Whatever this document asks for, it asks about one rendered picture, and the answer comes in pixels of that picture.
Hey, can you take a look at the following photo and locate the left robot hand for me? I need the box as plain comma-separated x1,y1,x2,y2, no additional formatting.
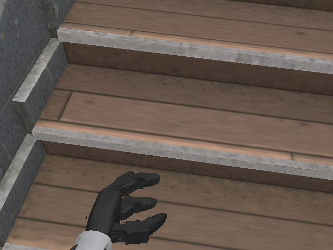
85,171,167,245

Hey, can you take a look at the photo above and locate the robot left forearm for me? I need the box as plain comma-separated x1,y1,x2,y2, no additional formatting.
70,230,112,250

